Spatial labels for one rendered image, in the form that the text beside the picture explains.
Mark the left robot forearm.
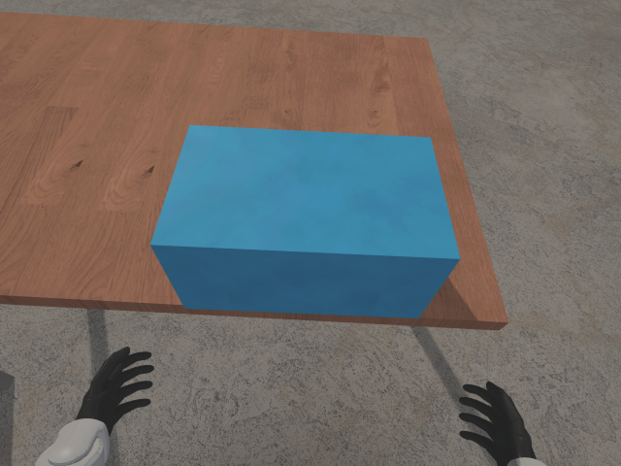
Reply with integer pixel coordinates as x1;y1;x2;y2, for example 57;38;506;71
35;418;110;466

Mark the robot right hand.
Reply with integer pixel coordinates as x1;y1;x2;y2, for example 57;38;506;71
459;382;537;466

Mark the robot left hand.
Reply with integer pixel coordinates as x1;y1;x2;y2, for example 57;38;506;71
76;347;154;437

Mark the carton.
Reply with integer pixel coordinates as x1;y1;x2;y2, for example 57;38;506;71
150;125;461;318

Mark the table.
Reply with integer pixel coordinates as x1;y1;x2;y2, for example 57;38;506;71
0;12;508;390

